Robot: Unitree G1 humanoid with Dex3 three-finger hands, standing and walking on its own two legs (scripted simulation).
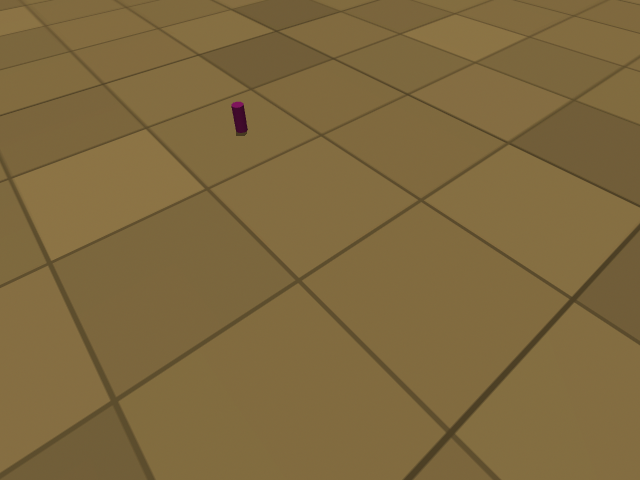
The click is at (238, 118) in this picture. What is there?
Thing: squat round
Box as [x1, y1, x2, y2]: [231, 102, 247, 132]
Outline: 234,102 231,105 235,127 238,132 243,132 247,129 243,104 241,102
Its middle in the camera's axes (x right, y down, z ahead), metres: -0.45 -0.72 +2.26
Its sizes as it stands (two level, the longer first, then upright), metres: 0.068 0.068 0.160
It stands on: the floor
